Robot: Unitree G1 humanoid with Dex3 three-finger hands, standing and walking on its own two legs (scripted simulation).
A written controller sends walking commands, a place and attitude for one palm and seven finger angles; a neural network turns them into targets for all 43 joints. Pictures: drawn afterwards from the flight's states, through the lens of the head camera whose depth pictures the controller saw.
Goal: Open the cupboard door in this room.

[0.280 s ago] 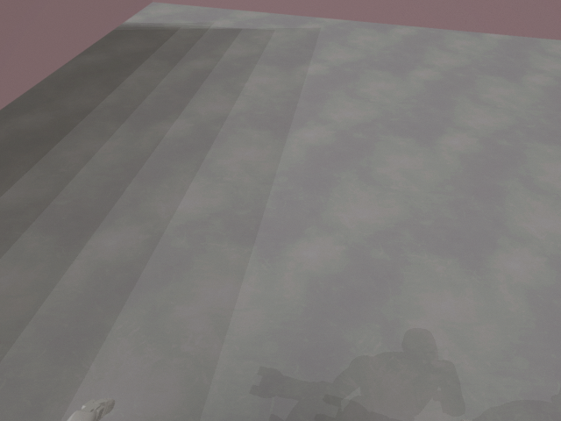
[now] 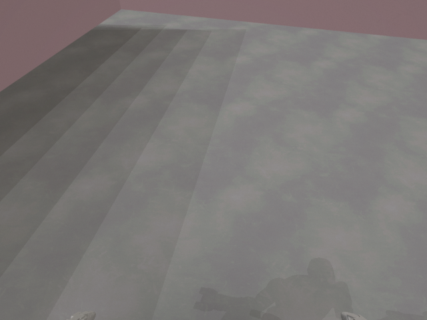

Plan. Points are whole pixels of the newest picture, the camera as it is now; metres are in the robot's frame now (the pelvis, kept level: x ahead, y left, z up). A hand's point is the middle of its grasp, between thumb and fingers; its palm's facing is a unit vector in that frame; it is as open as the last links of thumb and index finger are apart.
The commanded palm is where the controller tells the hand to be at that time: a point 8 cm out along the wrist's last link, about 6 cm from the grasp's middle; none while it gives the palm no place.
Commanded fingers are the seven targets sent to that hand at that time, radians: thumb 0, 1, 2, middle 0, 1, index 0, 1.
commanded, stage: stand and wait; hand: left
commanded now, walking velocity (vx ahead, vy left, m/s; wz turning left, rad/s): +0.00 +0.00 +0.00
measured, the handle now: out of the picture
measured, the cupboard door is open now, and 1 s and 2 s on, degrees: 0 0 0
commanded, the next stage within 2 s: turn or walk to find it in 0.62 s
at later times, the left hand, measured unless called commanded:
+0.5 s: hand out of the picture +0.04 +0.24 -0.15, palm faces -0.02 -0.94 -0.34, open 7.4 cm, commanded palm none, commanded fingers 0.00 0.90 0.90 -0.20 -0.30 -0.20 -0.30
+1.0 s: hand out of the picture +0.01 +0.22 -0.19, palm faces +0.07 -0.97 -0.24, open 7.4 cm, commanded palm none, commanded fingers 0.00 0.90 0.90 -0.20 -0.30 -0.20 -0.30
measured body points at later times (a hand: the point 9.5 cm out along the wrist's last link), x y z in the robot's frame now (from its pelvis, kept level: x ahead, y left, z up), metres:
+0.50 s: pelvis -0.02 -0.01 +0.00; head -0.03 -0.01 +0.45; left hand +0.05 +0.29 -0.13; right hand +0.04 -0.31 -0.13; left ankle -0.01 +0.11 -0.74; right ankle -0.01 -0.13 -0.74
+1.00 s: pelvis -0.03 +0.01 -0.01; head -0.01 +0.03 +0.44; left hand +0.01 +0.27 -0.17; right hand +0.03 -0.25 -0.15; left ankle -0.01 +0.11 -0.74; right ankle -0.01 -0.13 -0.74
